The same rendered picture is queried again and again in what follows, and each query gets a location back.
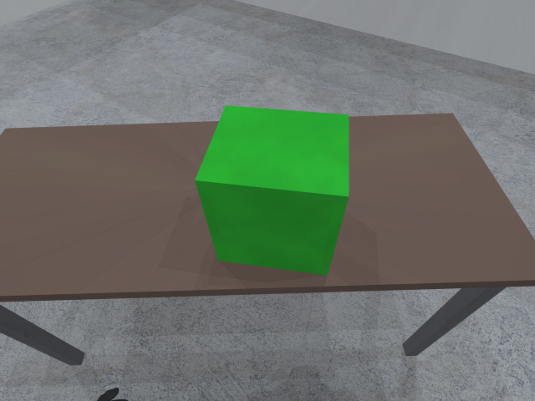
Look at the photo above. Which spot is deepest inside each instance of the table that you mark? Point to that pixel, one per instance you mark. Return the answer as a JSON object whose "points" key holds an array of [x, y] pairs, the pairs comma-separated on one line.
{"points": [[113, 211]]}

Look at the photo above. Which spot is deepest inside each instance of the carton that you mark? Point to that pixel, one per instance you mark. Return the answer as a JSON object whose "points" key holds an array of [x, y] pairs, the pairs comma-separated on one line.
{"points": [[274, 186]]}

